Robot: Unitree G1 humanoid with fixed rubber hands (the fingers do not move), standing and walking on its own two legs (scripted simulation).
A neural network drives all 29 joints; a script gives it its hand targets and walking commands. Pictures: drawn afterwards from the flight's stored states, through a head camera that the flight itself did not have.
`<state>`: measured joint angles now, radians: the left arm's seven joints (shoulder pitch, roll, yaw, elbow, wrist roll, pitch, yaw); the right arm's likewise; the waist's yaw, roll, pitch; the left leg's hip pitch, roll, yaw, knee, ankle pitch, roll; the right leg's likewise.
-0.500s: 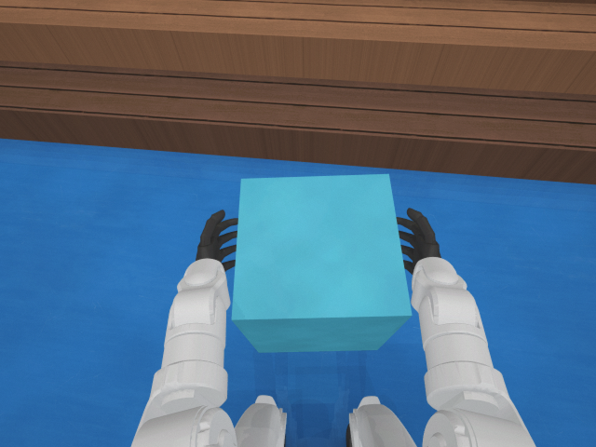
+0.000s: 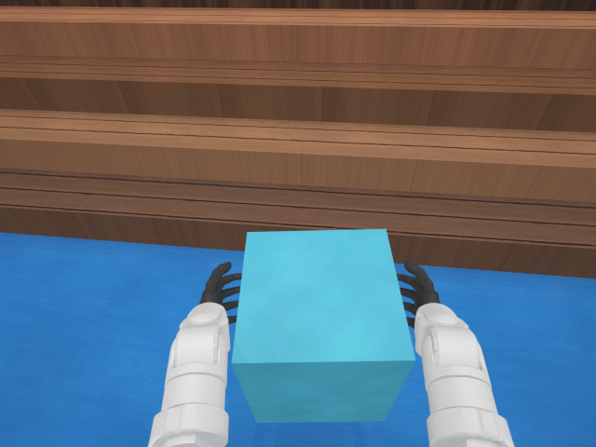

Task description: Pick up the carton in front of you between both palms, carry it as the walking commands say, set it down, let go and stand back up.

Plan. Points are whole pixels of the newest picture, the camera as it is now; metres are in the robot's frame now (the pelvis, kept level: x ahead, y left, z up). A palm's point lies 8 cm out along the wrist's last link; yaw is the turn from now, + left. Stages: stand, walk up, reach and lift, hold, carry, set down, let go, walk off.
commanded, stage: reach and lift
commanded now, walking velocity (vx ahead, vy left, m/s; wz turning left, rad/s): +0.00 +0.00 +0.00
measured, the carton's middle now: (318, 330) +0.31 +0.00 -0.05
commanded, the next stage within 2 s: hold in 0.86 s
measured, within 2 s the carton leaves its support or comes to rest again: neither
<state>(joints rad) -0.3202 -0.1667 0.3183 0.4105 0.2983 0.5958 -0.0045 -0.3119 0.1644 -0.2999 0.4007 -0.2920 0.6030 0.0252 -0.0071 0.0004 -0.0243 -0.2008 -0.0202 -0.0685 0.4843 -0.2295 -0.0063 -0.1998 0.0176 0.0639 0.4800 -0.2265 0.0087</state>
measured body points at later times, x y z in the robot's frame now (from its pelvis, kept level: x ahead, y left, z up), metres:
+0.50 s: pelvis +0.01 +0.00 +0.01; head -0.01 +0.00 +0.45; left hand +0.32 +0.15 +0.03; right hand +0.31 -0.15 +0.03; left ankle +0.02 +0.12 -0.74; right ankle +0.02 -0.13 -0.74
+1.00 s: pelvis +0.01 +0.00 +0.01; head -0.02 +0.00 +0.46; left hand +0.31 +0.15 +0.05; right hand +0.31 -0.15 +0.05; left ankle +0.02 +0.12 -0.74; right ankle +0.02 -0.13 -0.74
